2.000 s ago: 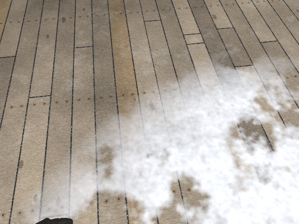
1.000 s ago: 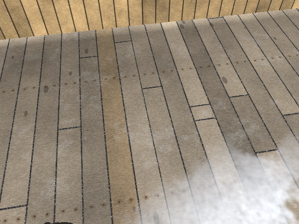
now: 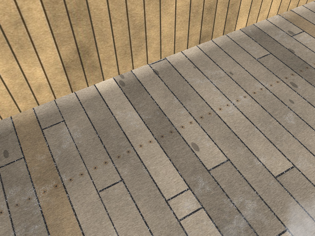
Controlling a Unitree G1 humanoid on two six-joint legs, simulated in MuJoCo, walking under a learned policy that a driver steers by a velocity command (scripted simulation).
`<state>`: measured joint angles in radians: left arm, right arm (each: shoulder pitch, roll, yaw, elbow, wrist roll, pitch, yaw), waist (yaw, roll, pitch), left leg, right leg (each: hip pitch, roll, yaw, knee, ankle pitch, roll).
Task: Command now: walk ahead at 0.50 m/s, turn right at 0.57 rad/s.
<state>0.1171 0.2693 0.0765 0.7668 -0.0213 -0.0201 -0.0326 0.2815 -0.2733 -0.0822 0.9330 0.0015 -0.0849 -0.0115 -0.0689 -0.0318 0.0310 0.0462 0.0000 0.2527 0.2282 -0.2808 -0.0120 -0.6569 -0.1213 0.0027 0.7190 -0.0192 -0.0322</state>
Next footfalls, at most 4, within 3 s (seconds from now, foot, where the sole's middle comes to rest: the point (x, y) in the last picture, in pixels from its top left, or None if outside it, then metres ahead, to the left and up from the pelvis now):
0.10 right None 0.22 -0.13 -0.78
0.60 left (158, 218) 0.56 0.00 -0.78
1.12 right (240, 189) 0.66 -0.37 -0.78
1.68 left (227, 122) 1.04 -0.40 -0.78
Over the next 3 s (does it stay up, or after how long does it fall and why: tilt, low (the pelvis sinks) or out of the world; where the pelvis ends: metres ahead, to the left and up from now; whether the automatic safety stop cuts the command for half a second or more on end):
stays up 1.28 -0.58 0.00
